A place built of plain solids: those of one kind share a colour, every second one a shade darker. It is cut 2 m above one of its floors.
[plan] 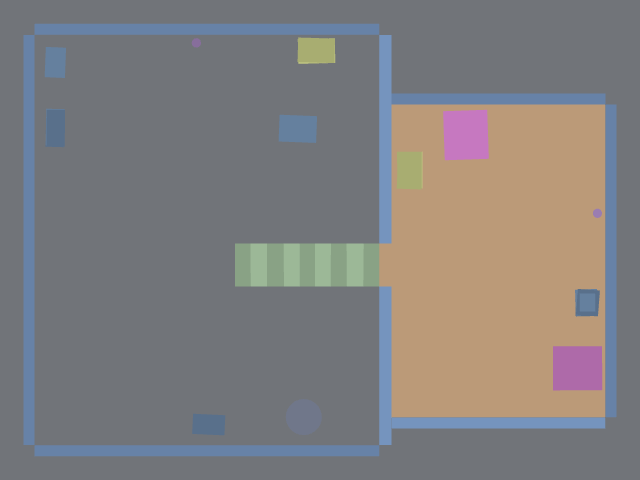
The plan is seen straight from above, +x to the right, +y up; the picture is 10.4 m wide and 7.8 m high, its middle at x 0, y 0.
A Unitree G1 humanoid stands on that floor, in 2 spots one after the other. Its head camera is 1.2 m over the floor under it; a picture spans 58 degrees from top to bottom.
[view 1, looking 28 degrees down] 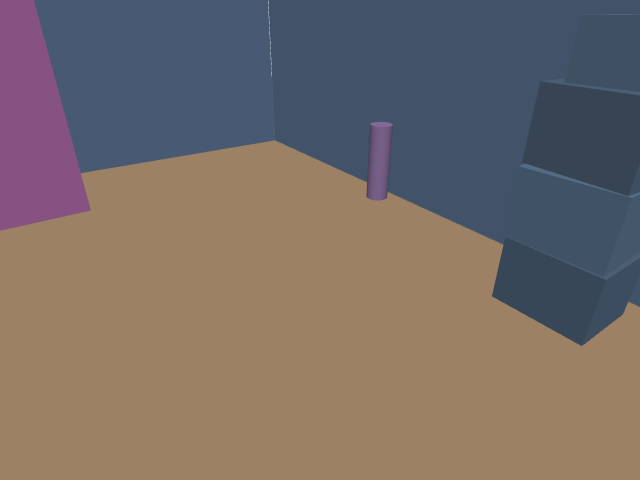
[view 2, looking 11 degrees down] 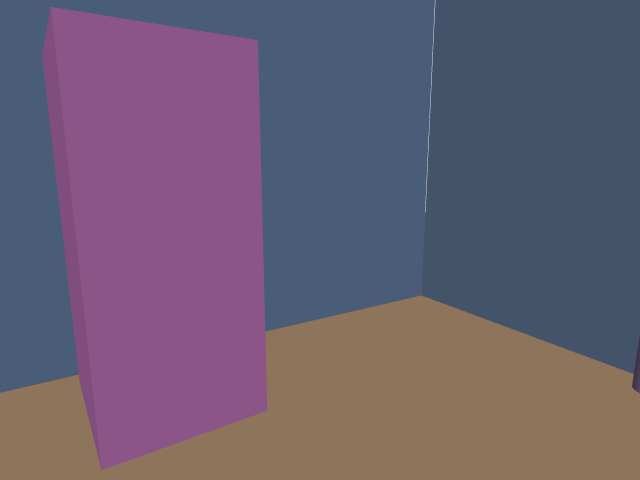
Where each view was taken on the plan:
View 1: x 2.53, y -1.76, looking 56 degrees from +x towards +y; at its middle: floor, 2.56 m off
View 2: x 1.96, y -0.41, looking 58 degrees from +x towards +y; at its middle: wall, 3.13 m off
